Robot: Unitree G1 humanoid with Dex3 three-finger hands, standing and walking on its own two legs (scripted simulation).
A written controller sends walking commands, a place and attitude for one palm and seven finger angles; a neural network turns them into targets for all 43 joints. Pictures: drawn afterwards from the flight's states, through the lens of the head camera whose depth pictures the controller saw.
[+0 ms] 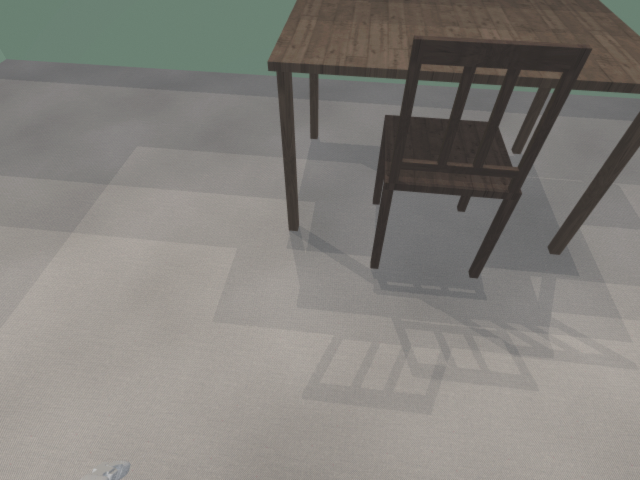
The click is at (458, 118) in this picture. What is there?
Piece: chair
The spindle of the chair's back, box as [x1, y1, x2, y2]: [437, 66, 475, 164]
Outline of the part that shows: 475,67 464,66 438,157 438,164 446,164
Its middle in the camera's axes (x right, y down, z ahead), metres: +0.37 -0.33 +1.06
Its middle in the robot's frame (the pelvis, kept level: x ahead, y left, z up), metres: +1.02 -0.32 -0.09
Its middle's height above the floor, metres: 0.68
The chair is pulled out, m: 0.00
